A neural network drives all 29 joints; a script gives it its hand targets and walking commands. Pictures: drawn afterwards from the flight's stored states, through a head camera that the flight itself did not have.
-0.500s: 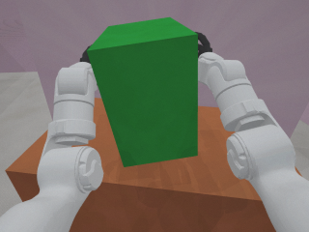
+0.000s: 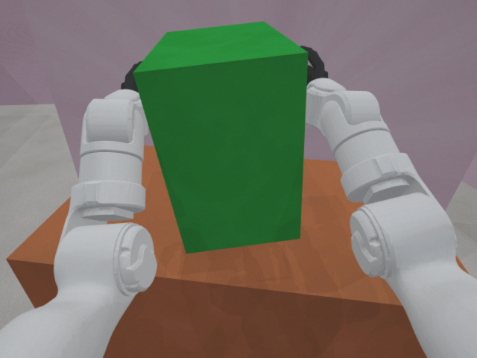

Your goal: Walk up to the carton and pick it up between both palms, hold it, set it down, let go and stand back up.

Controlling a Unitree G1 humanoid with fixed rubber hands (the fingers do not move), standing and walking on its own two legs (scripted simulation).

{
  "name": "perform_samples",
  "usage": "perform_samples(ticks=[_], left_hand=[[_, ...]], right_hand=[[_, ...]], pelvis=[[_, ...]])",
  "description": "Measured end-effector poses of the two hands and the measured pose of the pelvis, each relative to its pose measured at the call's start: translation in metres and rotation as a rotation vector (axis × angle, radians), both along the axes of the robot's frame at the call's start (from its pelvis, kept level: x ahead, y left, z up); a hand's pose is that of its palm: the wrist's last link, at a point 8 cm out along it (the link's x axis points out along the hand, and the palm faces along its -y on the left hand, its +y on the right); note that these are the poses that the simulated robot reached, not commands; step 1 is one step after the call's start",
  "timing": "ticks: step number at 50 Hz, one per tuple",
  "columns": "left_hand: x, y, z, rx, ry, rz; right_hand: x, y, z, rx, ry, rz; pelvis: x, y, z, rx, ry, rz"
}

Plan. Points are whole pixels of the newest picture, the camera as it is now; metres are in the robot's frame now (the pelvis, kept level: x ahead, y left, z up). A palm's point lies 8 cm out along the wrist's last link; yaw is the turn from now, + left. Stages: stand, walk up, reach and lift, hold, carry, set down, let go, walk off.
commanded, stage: hold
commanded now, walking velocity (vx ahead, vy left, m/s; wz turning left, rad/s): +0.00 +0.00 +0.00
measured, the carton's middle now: (228, 127) +0.40 +0.00 +0.29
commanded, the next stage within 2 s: set down in 0.54 s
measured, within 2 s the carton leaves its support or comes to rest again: neither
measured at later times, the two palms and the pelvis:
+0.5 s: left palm (127, 108) +0.37 +0.15 +0.33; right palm (307, 95) +0.37 -0.12 +0.35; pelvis +0.00 +0.00 +0.00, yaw +1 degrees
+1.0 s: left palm (124, 117) +0.40 +0.17 +0.31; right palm (292, 118) +0.39 -0.11 +0.31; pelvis +0.01 +0.00 +0.00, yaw +1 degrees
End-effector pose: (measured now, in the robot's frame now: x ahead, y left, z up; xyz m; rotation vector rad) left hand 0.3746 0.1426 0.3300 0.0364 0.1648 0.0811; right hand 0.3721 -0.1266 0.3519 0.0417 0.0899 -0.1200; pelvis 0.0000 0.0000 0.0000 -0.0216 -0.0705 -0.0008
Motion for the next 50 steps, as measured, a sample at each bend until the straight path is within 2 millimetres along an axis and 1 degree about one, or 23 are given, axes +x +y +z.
perform_samples(ticks=[9,16,24,30,35,38,41,44,50], left_hand=[[0.0,-0.002,0.001,-0.01,0.007,0.0],[-0.002,0.004,0.003,-0.017,-0.011,0.009],[-0.001,0.009,-0.002,-0.011,0.009,0.01],[0.004,0.004,-0.001,0.002,-0.009,-0.008],[0.011,-0.005,0.009,-0.001,-0.077,-0.034],[0.015,-0.008,0.011,0.003,-0.101,-0.043],[0.018,-0.006,0.01,0.01,-0.117,-0.037],[0.019,0.002,0.003,0.009,-0.125,-0.02],[0.022,0.024,-0.025,0.005,-0.091,0.005]], right_hand=[[0.0,-0.002,0.001,-0.003,0.011,-0.003],[0.0,0.004,0.003,-0.011,-0.005,0.009],[0.002,0.009,-0.002,-0.001,0.019,0.01],[0.002,0.004,-0.001,0.001,0.001,-0.009],[0.001,-0.006,0.006,0.048,-0.067,-0.039],[0.003,-0.009,0.005,0.059,-0.089,-0.044],[0.007,-0.007,-0.001,0.054,-0.105,-0.037],[0.013,0.001,-0.012,0.049,-0.112,-0.021],[0.022,0.021,-0.047,0.036,-0.08,0.004]], pelvis=[[0.005,-0.001,0.0,0.002,-0.003,0.001],[0.006,-0.001,0.0,0.0,-0.008,0.004],[0.004,-0.001,0.0,0.0,0.0,0.012],[0.005,-0.002,0.0,-0.003,0.008,0.021],[0.007,-0.001,0.0,0.0,-0.013,0.02],[0.008,0.001,0.001,0.006,-0.036,0.01],[0.01,0.002,0.001,0.011,-0.057,0.0],[0.011,0.003,0.001,0.012,-0.076,-0.001],[0.009,0.002,0.001,0.011,-0.096,0.021]])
